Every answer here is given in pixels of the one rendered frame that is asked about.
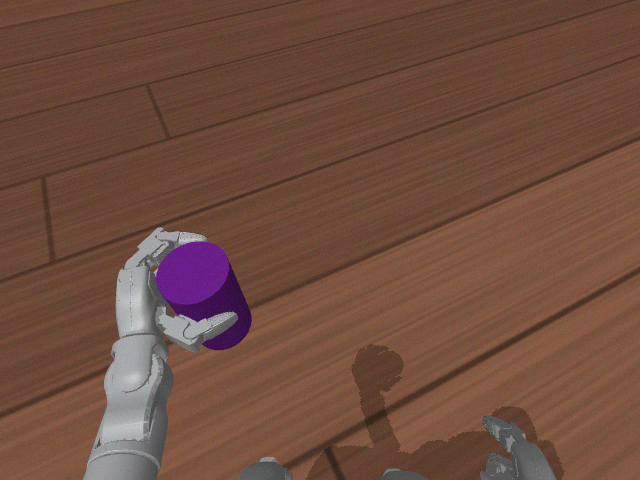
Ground can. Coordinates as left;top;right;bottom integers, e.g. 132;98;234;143
156;241;252;350

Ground left robot arm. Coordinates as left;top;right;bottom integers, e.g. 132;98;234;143
83;333;174;480

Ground left robot hand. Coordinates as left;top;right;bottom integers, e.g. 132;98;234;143
116;227;238;353

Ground right robot hand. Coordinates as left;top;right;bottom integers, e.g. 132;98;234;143
480;415;557;480

